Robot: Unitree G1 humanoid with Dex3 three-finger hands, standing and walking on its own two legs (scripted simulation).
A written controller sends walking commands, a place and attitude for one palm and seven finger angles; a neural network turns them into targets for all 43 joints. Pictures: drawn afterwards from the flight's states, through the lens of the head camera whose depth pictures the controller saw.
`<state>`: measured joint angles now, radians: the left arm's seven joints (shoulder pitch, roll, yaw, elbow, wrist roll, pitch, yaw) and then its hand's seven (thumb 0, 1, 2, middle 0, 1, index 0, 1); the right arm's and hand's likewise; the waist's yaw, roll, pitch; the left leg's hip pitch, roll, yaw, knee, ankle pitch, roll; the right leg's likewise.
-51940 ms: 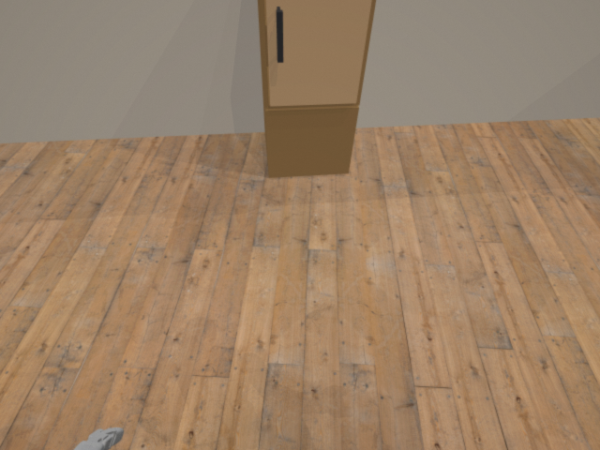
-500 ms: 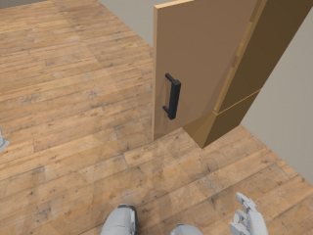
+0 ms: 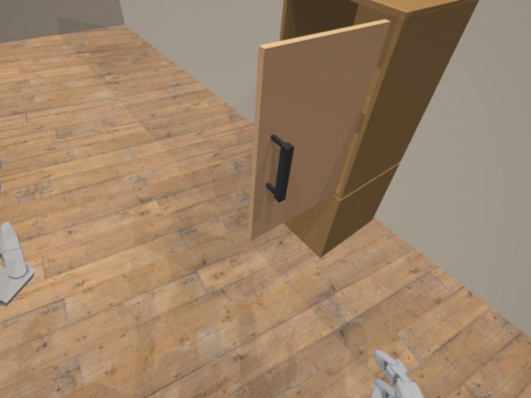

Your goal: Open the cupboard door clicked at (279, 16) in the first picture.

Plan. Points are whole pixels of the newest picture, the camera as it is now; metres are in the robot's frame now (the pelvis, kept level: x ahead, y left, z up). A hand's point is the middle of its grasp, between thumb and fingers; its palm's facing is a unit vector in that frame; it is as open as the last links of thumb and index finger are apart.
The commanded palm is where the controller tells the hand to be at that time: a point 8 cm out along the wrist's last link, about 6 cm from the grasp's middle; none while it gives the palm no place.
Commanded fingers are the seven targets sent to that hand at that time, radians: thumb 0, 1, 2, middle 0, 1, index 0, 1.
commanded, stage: stop stepping back and stand still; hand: left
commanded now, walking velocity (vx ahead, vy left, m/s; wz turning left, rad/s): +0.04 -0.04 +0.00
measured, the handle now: (277, 169) +0.65 +0.02 -0.05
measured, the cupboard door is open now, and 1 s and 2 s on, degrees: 88 88 88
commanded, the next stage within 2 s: let the arm hang, fingers relaxed in 0.94 s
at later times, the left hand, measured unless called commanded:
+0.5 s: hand (78, 260) +0.21 +0.23 +0.17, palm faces +0.35 -0.81 -0.47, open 7.4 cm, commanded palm +0.16 +0.27 +0.18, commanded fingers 0.00 0.90 0.90 -0.20 -0.30 -0.20 -0.30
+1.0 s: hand (74, 261) +0.22 +0.25 +0.15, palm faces +0.31 -0.83 -0.45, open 7.4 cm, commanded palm +0.16 +0.29 +0.18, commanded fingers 0.00 0.90 0.90 -0.20 -0.30 -0.20 -0.30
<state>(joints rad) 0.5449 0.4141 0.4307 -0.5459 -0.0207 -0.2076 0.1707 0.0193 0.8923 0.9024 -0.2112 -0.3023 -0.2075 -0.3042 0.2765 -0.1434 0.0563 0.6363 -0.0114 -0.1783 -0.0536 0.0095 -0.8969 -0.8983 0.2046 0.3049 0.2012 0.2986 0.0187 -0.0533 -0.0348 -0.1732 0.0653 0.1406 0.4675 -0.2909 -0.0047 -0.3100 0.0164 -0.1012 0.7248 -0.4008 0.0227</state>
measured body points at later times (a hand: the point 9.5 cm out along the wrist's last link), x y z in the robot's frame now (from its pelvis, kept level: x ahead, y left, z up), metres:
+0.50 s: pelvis -0.02 -0.01 +0.00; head -0.01 +0.00 +0.45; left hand +0.19 +0.28 +0.19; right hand +0.10 -0.28 -0.08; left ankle +0.03 +0.09 -0.74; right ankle -0.05 -0.08 -0.74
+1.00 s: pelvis -0.01 +0.01 +0.00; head +0.00 +0.01 +0.45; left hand +0.20 +0.29 +0.18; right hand +0.13 -0.25 -0.08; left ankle +0.03 +0.09 -0.74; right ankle -0.05 -0.08 -0.74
